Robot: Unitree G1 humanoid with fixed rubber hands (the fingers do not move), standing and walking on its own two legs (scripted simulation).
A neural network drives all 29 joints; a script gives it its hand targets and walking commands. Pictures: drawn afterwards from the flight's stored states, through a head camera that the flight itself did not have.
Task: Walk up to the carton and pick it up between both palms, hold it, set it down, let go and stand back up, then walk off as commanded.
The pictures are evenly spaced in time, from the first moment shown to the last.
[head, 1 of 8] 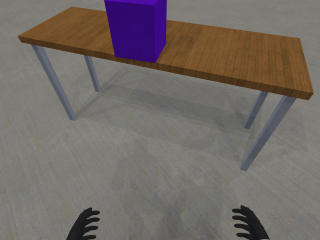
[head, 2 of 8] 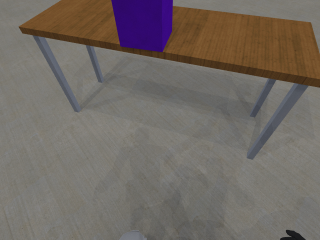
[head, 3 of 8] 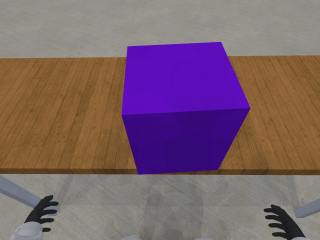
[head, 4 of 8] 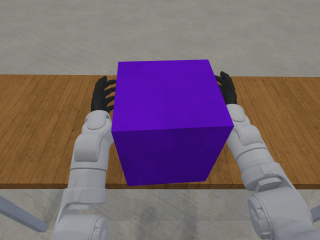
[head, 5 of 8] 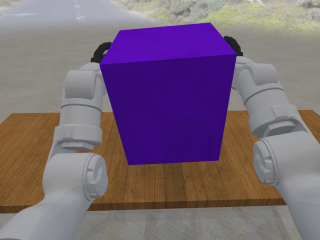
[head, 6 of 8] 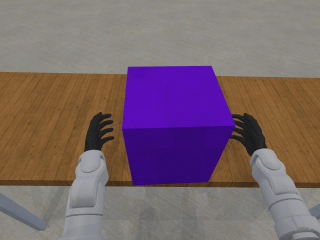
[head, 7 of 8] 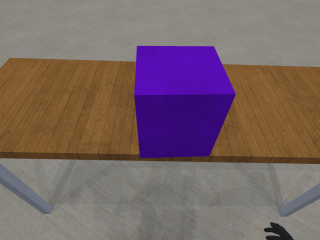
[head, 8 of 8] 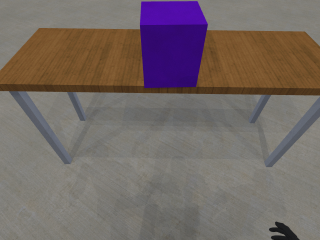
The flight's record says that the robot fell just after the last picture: no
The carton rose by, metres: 0.20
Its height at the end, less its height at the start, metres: +0.00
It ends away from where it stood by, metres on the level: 0.00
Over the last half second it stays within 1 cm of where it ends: yes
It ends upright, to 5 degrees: yes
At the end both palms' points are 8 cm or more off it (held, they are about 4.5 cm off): yes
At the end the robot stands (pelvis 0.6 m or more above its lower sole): yes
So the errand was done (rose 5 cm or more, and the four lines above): yes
